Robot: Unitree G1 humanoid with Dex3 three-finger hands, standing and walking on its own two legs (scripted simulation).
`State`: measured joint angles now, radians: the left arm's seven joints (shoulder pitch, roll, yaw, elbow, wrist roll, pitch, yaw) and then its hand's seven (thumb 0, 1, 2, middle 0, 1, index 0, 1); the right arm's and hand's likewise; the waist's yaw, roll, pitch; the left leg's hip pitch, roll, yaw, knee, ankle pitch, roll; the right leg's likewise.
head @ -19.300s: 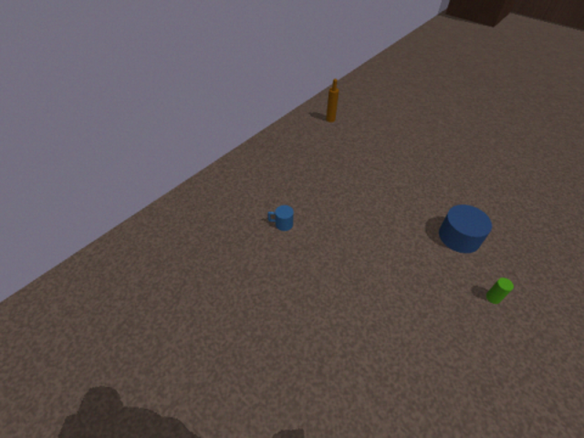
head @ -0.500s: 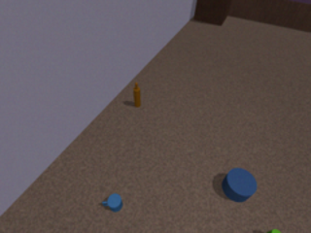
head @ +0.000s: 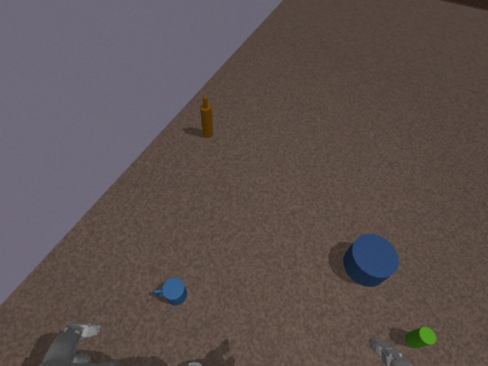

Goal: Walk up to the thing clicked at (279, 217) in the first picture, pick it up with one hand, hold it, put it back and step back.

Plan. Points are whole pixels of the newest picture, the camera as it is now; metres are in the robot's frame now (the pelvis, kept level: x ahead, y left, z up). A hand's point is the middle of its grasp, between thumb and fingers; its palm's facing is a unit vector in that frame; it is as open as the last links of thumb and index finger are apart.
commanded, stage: rise first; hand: left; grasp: from above
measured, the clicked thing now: (170, 292) +0.43 +0.25 -0.71
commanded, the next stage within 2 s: none
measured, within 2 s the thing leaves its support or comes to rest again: neither
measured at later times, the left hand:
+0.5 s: hand out of the picture +0.13 +0.26 -0.20, palm faces -0.18 -0.87 -0.47, open 14.1 cm
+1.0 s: hand (119, 343) +0.21 +0.29 -0.37, palm faces -0.44 -0.51 -0.74, open 14.1 cm
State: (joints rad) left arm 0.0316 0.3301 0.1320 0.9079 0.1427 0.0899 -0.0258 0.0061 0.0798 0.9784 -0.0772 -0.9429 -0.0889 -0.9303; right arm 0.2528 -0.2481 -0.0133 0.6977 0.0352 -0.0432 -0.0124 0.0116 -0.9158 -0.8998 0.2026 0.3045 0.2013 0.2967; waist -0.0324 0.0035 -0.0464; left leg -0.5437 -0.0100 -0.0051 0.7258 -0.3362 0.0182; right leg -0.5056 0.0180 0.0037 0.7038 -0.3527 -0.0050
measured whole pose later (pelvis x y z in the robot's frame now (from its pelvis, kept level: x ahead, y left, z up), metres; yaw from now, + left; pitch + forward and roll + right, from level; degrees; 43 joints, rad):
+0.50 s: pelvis +0.01 +0.00 -0.07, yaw +0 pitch +20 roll -2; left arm 0.28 0.34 0.12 0.42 0.25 0.20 -0.01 0.00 -0.52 1.01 -0.07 -1.05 -0.06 -1.06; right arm 0.20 -0.24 -0.03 0.54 0.01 -0.13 -0.02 0.01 -0.89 -0.89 0.20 0.30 0.20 0.30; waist -0.02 0.01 -0.14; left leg -0.99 -0.01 -0.03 1.20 -0.55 0.02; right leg -0.93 0.03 -0.03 1.16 -0.57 -0.01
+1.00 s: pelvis -0.05 +0.00 -0.23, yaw -1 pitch +32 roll -3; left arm -0.15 0.48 0.11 0.69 0.66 -0.10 0.08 0.00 -0.53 1.00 -0.07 -1.06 -0.06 -1.07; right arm 0.06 -0.30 -0.05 0.62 0.00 -0.18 0.05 0.01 -0.88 -0.89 0.20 0.30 0.20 0.30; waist -0.01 0.01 -0.19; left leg -1.70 -0.01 -0.04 1.80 -0.67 0.01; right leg -1.64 0.03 -0.05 1.78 -0.70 -0.01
